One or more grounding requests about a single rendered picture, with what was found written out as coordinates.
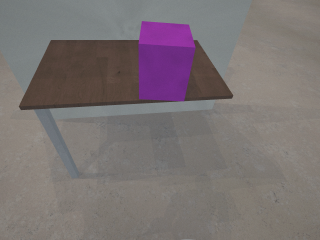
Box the carton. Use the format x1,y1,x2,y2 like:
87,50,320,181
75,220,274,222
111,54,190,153
138,21,196,102

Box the table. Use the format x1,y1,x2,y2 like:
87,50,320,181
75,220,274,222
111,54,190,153
19,40,233,179

